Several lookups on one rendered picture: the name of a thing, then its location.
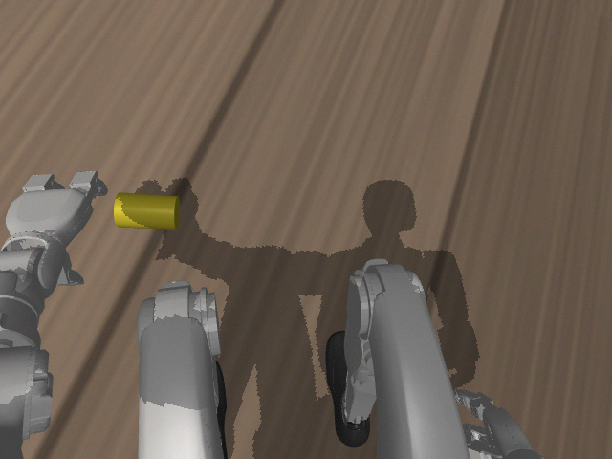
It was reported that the right robot hand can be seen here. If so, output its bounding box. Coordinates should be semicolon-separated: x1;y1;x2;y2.
453;389;533;459

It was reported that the left robot arm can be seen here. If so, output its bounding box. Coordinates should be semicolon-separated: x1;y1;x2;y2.
0;232;67;459

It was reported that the right robot foot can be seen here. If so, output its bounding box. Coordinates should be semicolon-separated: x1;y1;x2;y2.
325;331;370;447

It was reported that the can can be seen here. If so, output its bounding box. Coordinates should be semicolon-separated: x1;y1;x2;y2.
114;192;180;230

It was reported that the left robot hand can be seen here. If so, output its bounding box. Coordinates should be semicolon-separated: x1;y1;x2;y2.
6;171;108;286

